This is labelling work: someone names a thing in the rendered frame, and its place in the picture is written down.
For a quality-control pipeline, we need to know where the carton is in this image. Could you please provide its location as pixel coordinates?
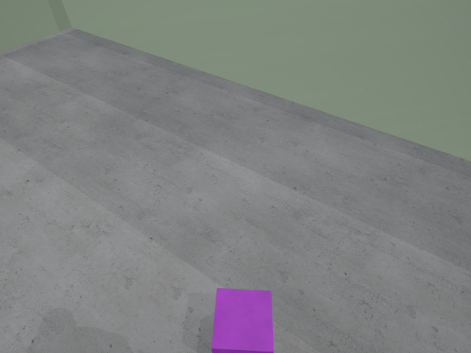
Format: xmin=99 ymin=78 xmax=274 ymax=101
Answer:
xmin=211 ymin=288 xmax=274 ymax=353

